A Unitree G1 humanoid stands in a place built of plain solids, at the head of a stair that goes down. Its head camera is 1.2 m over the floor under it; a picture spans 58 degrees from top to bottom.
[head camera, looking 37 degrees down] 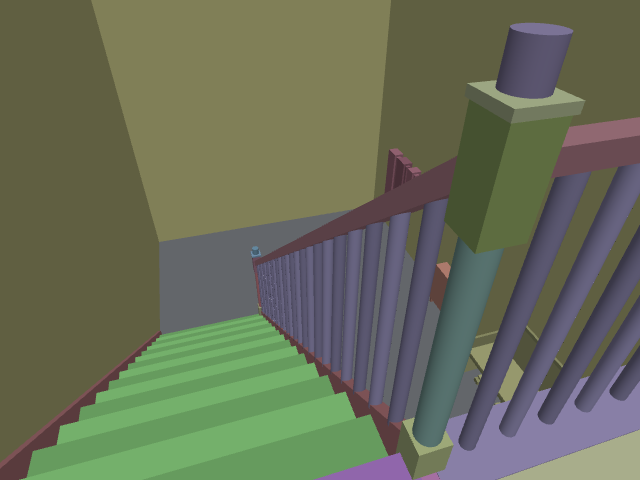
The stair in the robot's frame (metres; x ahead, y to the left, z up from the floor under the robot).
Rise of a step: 0.21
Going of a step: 0.24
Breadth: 1.31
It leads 17 degrees to the left of straight ahead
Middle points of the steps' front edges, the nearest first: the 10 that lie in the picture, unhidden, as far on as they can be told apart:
0.89 0.52 -0.41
1.12 0.59 -0.62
1.35 0.66 -0.83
1.58 0.73 -1.03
1.81 0.80 -1.24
2.04 0.87 -1.45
2.27 0.94 -1.66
2.50 1.01 -1.86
2.73 1.08 -2.07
2.96 1.15 -2.28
